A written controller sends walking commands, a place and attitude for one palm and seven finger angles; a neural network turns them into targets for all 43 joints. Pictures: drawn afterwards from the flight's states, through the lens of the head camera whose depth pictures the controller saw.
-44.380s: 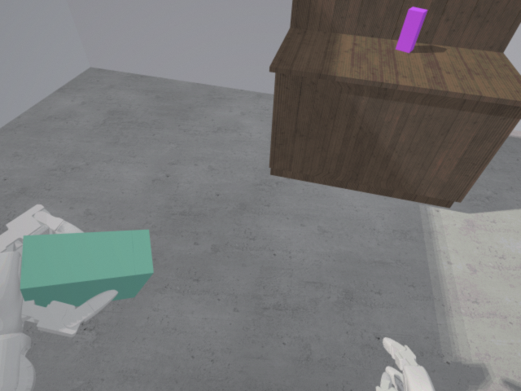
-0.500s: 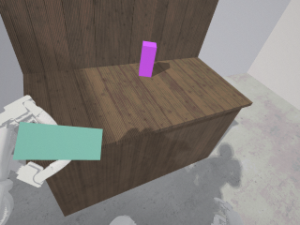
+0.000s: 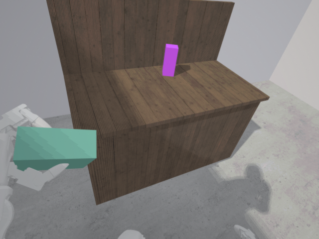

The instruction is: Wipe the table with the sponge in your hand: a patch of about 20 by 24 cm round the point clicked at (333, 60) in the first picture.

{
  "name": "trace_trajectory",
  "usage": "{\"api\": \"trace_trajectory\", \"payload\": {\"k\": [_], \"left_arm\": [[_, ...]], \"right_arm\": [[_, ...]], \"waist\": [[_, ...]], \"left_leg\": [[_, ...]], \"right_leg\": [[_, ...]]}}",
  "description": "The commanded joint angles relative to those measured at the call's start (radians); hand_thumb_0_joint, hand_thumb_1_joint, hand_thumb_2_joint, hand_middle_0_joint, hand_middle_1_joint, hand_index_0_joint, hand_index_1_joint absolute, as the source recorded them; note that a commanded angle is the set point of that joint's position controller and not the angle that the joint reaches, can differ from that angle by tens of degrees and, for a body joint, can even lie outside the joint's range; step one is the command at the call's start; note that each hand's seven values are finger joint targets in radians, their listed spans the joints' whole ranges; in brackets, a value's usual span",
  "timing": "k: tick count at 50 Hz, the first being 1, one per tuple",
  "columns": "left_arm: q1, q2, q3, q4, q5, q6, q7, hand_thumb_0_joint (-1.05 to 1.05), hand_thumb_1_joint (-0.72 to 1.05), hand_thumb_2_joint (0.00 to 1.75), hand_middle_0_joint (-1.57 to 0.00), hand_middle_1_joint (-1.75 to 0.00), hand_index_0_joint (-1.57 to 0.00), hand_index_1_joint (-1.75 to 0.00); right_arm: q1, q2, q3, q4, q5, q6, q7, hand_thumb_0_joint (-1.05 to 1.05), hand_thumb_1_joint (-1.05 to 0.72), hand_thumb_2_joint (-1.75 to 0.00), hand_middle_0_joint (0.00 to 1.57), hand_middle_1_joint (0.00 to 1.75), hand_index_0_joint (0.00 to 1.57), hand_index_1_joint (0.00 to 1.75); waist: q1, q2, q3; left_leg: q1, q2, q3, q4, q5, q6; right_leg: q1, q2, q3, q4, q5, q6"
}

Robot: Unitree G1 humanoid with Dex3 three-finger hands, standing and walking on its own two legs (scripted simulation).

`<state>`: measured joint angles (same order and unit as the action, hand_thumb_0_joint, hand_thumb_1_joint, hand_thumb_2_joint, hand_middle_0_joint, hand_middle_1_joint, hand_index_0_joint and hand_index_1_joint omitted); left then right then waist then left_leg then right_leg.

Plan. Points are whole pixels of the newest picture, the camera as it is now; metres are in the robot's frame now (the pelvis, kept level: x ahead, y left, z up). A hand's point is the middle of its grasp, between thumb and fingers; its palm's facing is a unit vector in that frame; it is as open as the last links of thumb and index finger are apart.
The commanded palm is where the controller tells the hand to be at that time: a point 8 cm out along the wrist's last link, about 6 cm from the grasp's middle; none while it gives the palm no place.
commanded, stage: stop stepping back and stand still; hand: left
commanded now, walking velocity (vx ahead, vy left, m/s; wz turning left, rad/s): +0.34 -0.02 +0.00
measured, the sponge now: (67, 151) +0.22 +0.22 +0.17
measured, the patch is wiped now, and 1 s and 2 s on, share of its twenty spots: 1.00 1.00 1.00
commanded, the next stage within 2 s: stand and wait in 1.08 s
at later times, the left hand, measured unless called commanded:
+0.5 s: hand out of the picture +0.06 +0.24 +0.18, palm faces +0.40 -0.86 -0.31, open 9.4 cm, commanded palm +0.01 +0.28 +0.20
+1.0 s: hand out of the picture -0.01 +0.21 +0.19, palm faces +0.40 -0.85 -0.34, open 9.4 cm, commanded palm -0.06 +0.26 +0.20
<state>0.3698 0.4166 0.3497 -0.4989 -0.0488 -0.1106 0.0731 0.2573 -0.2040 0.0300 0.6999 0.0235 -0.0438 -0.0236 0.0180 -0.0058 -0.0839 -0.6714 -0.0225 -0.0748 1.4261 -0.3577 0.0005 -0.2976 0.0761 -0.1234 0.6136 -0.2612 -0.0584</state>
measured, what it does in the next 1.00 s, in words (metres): walks backwards: left foot, then right foot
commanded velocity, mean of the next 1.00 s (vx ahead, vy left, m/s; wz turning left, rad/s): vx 0.23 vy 0.00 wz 0.00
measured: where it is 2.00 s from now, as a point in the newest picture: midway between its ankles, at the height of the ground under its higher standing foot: outside the picture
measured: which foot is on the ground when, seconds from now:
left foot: up 0.00-0.10, down 0.12-0.36, up 0.38-0.56, down 0.58-1.00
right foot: down 0.00-0.12, up 0.14-0.34, down 0.36-0.60, up 0.62-0.86, down 0.88-1.00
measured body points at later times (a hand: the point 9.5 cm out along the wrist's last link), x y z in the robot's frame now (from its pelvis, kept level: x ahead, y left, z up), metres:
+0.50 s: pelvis -0.14 -0.01 -0.02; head -0.18 +0.01 +0.43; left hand +0.03 +0.28 +0.19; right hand +0.00 -0.23 -0.11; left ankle -0.17 +0.10 -0.63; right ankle -0.06 -0.10 -0.72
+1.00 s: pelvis -0.20 -0.03 +0.00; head -0.22 -0.02 +0.45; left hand -0.04 +0.25 +0.20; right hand -0.06 -0.26 -0.09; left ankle -0.23 +0.08 -0.66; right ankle -0.17 -0.13 -0.72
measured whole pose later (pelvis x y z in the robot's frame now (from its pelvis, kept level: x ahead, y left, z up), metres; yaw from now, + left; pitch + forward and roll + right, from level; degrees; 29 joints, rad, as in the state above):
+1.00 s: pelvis -0.20 -0.03 +0.00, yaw +3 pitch -1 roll -2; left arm 0.46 0.36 0.33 -0.53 -0.06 -0.14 0.10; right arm 0.27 -0.21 0.00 0.68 0.03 -0.06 -0.03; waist 0.00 0.02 -0.04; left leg -0.49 0.02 -0.02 1.15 -0.43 0.05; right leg -0.35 0.02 -0.10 0.67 -0.31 -0.05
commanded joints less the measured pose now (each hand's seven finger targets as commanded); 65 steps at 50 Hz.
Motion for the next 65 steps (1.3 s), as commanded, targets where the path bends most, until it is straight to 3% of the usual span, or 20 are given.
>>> {"api": "trace_trajectory", "payload": {"k": [1,4,6,7,9,17,20,23,27,30,33,42,45,48,52,54,56,59,61,65], "left_arm": [[-0.297,0.134,0.006,-0.265,0.012,-0.065,0.013,0.00,0.10,1.30,-1.20,-1.60,-1.20,-1.60],[-0.156,0.166,0.084,-0.355,-0.006,-0.066,0.050,0.00,0.10,1.30,-1.20,-1.60,-1.20,-1.60],[-0.125,0.218,0.155,-0.370,0.001,-0.076,0.071,0.00,0.10,1.30,-1.20,-1.60,-1.20,-1.60],[-0.079,0.223,0.179,-0.324,0.017,-0.086,0.063,0.00,0.10,1.30,-1.20,-1.60,-1.20,-1.60],[-0.153,0.226,0.175,-0.315,0.004,-0.108,0.050,0.00,0.10,1.30,-1.20,-1.60,-1.20,-1.60],[-0.092,0.100,0.072,-0.072,-0.006,-0.073,0.026,0.00,0.10,1.30,-1.20,-1.60,-1.20,-1.60],[-0.187,0.155,0.074,-0.180,-0.010,-0.096,0.014,0.00,0.10,1.30,-1.20,-1.60,-1.20,-1.60],[-0.177,0.192,0.106,-0.248,-0.013,-0.094,0.010,0.00,0.10,1.30,-1.20,-1.60,-1.20,-1.60],[-0.108,0.220,0.162,-0.369,-0.015,-0.078,0.047,0.00,0.10,1.30,-1.20,-1.60,-1.20,-1.60],[-0.087,0.206,0.184,-0.367,-0.008,-0.086,0.072,0.00,0.10,1.30,-1.20,-1.60,-1.20,-1.60],[-0.088,0.182,0.155,-0.166,0.003,-0.107,0.067,0.00,0.10,1.30,-1.20,-1.60,-1.20,-1.60],[-0.035,0.110,0.089,-0.160,-0.007,-0.077,0.047,0.00,0.10,1.30,-1.20,-1.60,-1.20,-1.60],[-0.079,0.170,0.134,-0.231,-0.016,-0.096,0.059,0.00,0.10,1.30,-1.20,-1.60,-1.20,-1.60],[-0.053,0.174,0.135,-0.306,-0.018,-0.105,0.057,0.00,0.10,1.30,-1.20,-1.60,-1.20,-1.60],[-0.021,0.154,0.118,-0.298,-0.015,-0.083,0.089,0.00,0.10,1.30,-1.20,-1.60,-1.20,-1.60],[0.005,0.124,0.110,-0.298,-0.023,-0.086,0.107,0.00,0.10,1.30,-1.20,-1.60,-1.20,-1.60],[0.052,0.123,0.106,-0.214,-0.021,-0.069,0.109,0.00,0.10,1.30,-1.20,-1.60,-1.20,-1.60],[0.046,0.114,0.103,-0.148,-0.007,-0.057,0.091,0.00,0.10,1.30,-1.20,-1.60,-1.20,-1.60],[0.030,0.101,0.075,-0.173,-0.006,-0.063,0.077,0.00,0.10,1.30,-1.20,-1.60,-1.20,-1.60],[-0.020,0.144,0.106,-0.279,-0.013,-0.091,0.090,0.00,0.10,1.30,-1.20,-1.60,-1.20,-1.60]], "right_arm": [[-0.183,-0.131,-0.054,-0.241,0.023,-0.056,-0.020,0.00,-0.90,-0.90,0.20,0.30,0.20,0.30],[-0.126,-0.111,-0.032,-0.244,0.012,-0.103,-0.046,0.00,-0.90,-0.90,0.20,0.30,0.20,0.30],[-0.107,-0.144,-0.065,-0.275,0.007,-0.121,-0.050,0.00,-0.90,-0.90,0.20,0.30,0.20,0.30],[-0.100,-0.111,-0.069,-0.252,0.004,-0.135,-0.035,0.00,-0.90,-0.90,0.20,0.30,0.20,0.30],[-0.146,-0.105,-0.050,-0.225,-0.001,-0.137,-0.003,0.00,-0.90,-0.90,0.20,0.30,0.20,0.30],[-0.137,-0.135,-0.046,-0.250,0.012,-0.110,-0.008,0.00,-0.90,-0.90,0.20,0.30,0.20,0.30],[-0.106,-0.152,-0.086,-0.264,0.026,-0.105,0.004,0.00,-0.90,-0.90,0.20,0.30,0.20,0.30],[-0.162,-0.104,-0.043,-0.217,0.027,-0.082,0.014,0.00,-0.90,-0.90,0.20,0.30,0.20,0.30],[-0.126,-0.100,-0.046,-0.212,0.026,-0.114,-0.018,0.00,-0.90,-0.90,0.20,0.30,0.20,0.30],[-0.111,-0.121,-0.061,-0.259,0.002,-0.147,-0.046,0.00,-0.90,-0.90,0.20,0.30,0.20,0.30],[-0.103,-0.097,-0.047,-0.159,0.002,-0.156,-0.021,0.00,-0.90,-0.90,0.20,0.30,0.20,0.30],[-0.130,-0.146,-0.055,-0.232,0.010,-0.118,-0.024,0.00,-0.90,-0.90,0.20,0.30,0.20,0.30],[-0.106,-0.144,-0.101,-0.239,0.023,-0.106,-0.024,0.00,-0.90,-0.90,0.20,0.30,0.20,0.30],[-0.123,-0.109,-0.074,-0.217,0.013,-0.079,-0.014,0.00,-0.90,-0.90,0.20,0.30,0.20,0.30],[-0.153,-0.101,-0.057,-0.230,-0.003,-0.077,-0.058,0.00,-0.90,-0.90,0.20,0.30,0.20,0.30],[-0.156,-0.147,-0.075,-0.251,-0.011,-0.093,-0.073,0.00,-0.90,-0.90,0.20,0.30,0.20,0.30],[-0.124,-0.106,-0.063,-0.244,0.006,-0.109,-0.066,0.00,-0.90,-0.90,0.20,0.30,0.20,0.30],[-0.163,-0.120,-0.055,-0.228,0.004,-0.110,-0.046,0.00,-0.90,-0.90,0.20,0.30,0.20,0.30],[-0.170,-0.120,-0.077,-0.252,0.005,-0.110,-0.036,0.00,-0.90,-0.90,0.20,0.30,0.20,0.30],[-0.150,-0.100,-0.058,-0.229,-0.004,-0.104,-0.036,0.00,-0.90,-0.90,0.20,0.30,0.20,0.30]], "waist": [[-0.053,0.074,0.110],[-0.042,0.213,-0.086],[-0.044,0.443,-0.059],[-0.038,0.250,-0.121],[-0.059,0.282,0.098],[-0.010,0.028,0.011],[-0.023,-0.422,-0.063],[-0.068,0.017,0.060],[-0.042,0.000,-0.086],[-0.035,0.449,-0.115],[-0.069,0.171,0.111],[-0.025,0.097,0.009],[-0.028,-0.314,-0.090],[-0.047,-0.003,0.035],[-0.054,0.026,-0.004],[-0.040,0.342,0.002],[-0.047,0.267,0.034],[-0.007,0.036,0.066],[-0.030,-0.224,0.054],[-0.045,-0.021,0.004]], "left_leg": [[0.240,0.133,0.001,-0.242,-0.107,0.061],[0.434,0.038,0.143,-0.883,-0.106,0.069],[0.491,0.323,-0.315,-1.136,-0.057,0.175],[0.432,0.302,-0.215,-1.029,0.299,0.199],[0.264,0.387,-0.445,-1.080,0.067,0.261],[0.035,0.128,-0.013,-0.649,-0.266,0.098],[0.067,0.002,-0.007,0.147,-0.086,0.018],[0.180,0.102,-0.010,0.057,0.027,0.056],[0.444,0.091,0.059,-0.603,-0.085,0.101],[0.514,0.202,-0.091,-1.118,0.111,0.161],[0.336,0.342,-0.331,-1.099,0.229,0.228],[0.227,0.162,-0.021,-0.801,-0.092,0.128],[-0.021,0.017,0.032,-0.152,-0.146,0.037],[0.119,0.131,-0.063,-0.224,-0.070,0.053],[0.487,0.073,0.109,-0.814,-0.002,0.055],[0.504,0.201,-0.159,-1.056,-0.135,0.125],[0.419,0.289,-0.307,-1.123,-0.001,0.195],[0.254,0.185,-0.069,-0.897,0.120,0.095],[0.186,0.022,0.056,-0.587,-0.058,0.021],[0.356,0.086,0.018,-0.781,0.021,0.038]], "right_leg": [[-0.495,-0.360,0.290,-0.244,-0.174,-0.134],[-0.298,-0.171,0.127,0.083,-0.242,-0.053],[-0.480,-0.011,0.019,0.633,-0.290,0.057],[-0.419,-0.059,0.124,0.710,-0.221,0.049],[-0.528,-0.136,0.270,0.740,-0.154,0.053],[0.163,-0.028,-0.015,-0.043,-0.028,0.031],[-0.122,-0.373,0.550,-0.323,0.018,-0.143],[-0.485,-0.371,0.404,-0.276,-0.280,-0.139],[-0.435,-0.307,0.276,-0.115,-0.278,-0.083],[-0.368,-0.006,0.011,0.580,-0.280,0.042],[-0.512,-0.106,0.213,0.775,-0.188,0.044],[0.124,-0.058,-0.007,-0.114,-0.004,0.045],[0.232,-0.442,0.640,-0.317,0.029,-0.184],[-0.102,-0.448,0.512,-0.302,-0.086,-0.186],[-0.220,-0.271,0.219,-0.147,-0.291,-0.075],[-0.238,-0.098,0.122,0.110,-0.265,0.011],[-0.213,-0.043,0.107,0.268,-0.263,0.065],[0.093,-0.084,0.126,-0.176,0.015,0.065],[0.067,-0.306,0.480,-0.366,-0.112,-0.041],[0.026,-0.342,0.383,-0.274,0.076,-0.081]]}}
